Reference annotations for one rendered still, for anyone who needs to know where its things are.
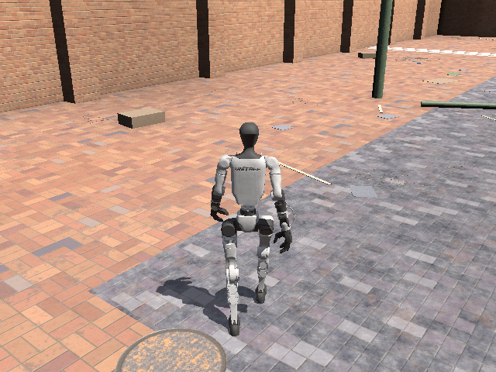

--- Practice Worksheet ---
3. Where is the robot right foot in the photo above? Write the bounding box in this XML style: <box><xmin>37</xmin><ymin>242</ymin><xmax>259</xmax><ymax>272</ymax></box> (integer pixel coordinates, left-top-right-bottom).
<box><xmin>256</xmin><ymin>284</ymin><xmax>267</xmax><ymax>303</ymax></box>

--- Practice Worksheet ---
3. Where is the right robot hand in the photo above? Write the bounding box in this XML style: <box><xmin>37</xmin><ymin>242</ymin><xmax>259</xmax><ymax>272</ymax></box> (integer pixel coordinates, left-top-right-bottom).
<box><xmin>274</xmin><ymin>230</ymin><xmax>292</xmax><ymax>253</ymax></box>

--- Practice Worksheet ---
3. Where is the left robot hand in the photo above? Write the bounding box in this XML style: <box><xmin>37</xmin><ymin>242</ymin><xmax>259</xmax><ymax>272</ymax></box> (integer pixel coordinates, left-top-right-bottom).
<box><xmin>210</xmin><ymin>207</ymin><xmax>229</xmax><ymax>222</ymax></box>

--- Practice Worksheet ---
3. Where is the left robot forearm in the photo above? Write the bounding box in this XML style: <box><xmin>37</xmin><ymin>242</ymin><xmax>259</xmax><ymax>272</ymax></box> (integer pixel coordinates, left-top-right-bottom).
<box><xmin>211</xmin><ymin>185</ymin><xmax>222</xmax><ymax>211</ymax></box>

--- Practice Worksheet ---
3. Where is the right robot forearm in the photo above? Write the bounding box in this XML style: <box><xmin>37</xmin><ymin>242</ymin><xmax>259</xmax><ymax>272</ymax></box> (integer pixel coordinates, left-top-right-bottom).
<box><xmin>274</xmin><ymin>189</ymin><xmax>291</xmax><ymax>231</ymax></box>

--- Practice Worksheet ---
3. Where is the right robot upper arm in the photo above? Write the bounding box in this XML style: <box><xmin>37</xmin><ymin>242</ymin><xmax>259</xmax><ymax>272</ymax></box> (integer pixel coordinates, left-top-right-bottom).
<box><xmin>265</xmin><ymin>156</ymin><xmax>283</xmax><ymax>201</ymax></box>

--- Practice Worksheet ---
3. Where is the robot head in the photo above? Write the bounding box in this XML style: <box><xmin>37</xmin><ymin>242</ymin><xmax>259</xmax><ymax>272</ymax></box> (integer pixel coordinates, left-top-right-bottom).
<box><xmin>236</xmin><ymin>122</ymin><xmax>262</xmax><ymax>159</ymax></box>

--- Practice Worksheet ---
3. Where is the left robot upper arm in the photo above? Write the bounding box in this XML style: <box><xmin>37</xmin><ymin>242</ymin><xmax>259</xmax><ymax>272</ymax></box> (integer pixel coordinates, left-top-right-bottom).
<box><xmin>213</xmin><ymin>155</ymin><xmax>233</xmax><ymax>196</ymax></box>

